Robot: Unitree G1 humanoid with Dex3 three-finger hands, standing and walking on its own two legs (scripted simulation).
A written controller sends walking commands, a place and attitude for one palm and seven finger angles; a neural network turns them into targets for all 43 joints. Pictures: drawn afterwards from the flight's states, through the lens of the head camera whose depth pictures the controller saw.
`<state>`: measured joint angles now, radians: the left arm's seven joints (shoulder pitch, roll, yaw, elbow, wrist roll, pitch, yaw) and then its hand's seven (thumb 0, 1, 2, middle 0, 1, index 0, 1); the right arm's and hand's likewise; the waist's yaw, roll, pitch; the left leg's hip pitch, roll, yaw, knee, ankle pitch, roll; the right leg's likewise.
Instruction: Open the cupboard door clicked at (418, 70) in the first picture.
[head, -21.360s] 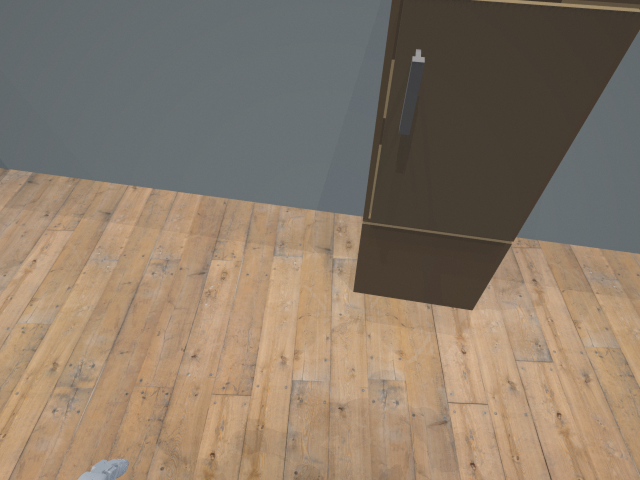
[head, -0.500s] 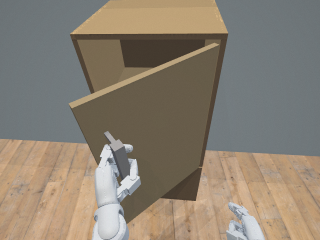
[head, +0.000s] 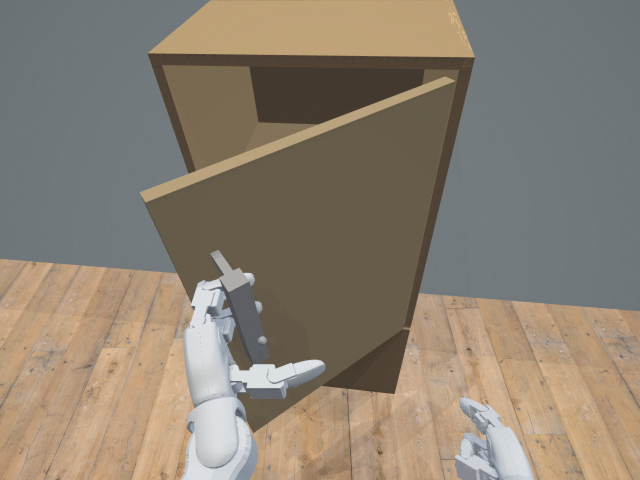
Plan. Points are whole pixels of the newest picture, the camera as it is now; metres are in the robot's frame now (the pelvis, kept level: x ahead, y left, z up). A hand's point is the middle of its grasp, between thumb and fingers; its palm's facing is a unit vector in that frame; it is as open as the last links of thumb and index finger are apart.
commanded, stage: open thumb and fingers to let go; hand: left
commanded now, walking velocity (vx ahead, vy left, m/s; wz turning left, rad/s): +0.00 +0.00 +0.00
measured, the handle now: (239, 309) +0.29 +0.12 +0.10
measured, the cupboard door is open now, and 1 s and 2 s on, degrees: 42 44 44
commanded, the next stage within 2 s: slide the hand sideways off the handle in 0.28 s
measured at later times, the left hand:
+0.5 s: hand (257, 355) +0.24 +0.09 +0.09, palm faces +0.05 -1.00 -0.02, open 15.5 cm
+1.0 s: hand (240, 389) +0.20 +0.10 +0.09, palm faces -0.11 -0.99 +0.00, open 16.1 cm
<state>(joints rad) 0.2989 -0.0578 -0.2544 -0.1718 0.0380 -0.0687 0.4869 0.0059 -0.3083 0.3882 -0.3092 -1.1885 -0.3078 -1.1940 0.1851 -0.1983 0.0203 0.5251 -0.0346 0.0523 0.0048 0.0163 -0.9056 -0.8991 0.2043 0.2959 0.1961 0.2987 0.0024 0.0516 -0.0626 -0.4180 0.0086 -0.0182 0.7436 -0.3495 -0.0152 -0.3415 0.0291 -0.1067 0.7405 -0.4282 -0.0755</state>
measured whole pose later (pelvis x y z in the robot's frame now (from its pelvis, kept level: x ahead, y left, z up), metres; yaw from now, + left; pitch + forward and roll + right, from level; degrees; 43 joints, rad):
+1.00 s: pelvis -0.01 +0.03 -0.01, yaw -2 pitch +3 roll +0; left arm 0.49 0.11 -0.21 -0.34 -0.07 -0.13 0.04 -0.01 -0.50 0.30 -0.20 -0.32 -0.20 -0.32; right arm 0.26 -0.21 0.05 0.42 0.01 -0.03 0.01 0.02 -0.90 -0.90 0.21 0.30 0.20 0.30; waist -0.01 0.04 -0.07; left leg -0.48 0.01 0.03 0.81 -0.38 0.02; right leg -0.42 0.02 -0.06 0.81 -0.44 -0.04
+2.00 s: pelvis +0.00 +0.04 -0.02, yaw -1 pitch +4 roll -2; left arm 0.67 0.24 0.07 -0.51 -0.26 -0.12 -0.18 -0.01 -0.50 0.30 -0.15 -0.30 -0.15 -0.30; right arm 0.27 -0.21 0.04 0.43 0.06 -0.10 -0.05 0.02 -0.90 -0.90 0.21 0.30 0.20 0.30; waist 0.02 0.06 -0.11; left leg -0.55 0.00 0.00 0.90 -0.42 0.03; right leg -0.45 0.02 -0.09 0.84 -0.46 -0.03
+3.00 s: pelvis +0.02 +0.04 +0.03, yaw -3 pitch -4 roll -1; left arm 0.48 0.34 0.34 -0.41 -0.07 -0.05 0.12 0.01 0.77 0.85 -0.20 -0.30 -0.20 -0.30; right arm 0.18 -0.23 0.02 0.62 0.01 -0.07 -0.06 0.02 -0.90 -0.90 0.21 0.30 0.20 0.30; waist 0.07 0.05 0.01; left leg -0.13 -0.02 0.05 0.43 -0.24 0.04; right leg -0.05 0.01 -0.03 0.38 -0.27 -0.01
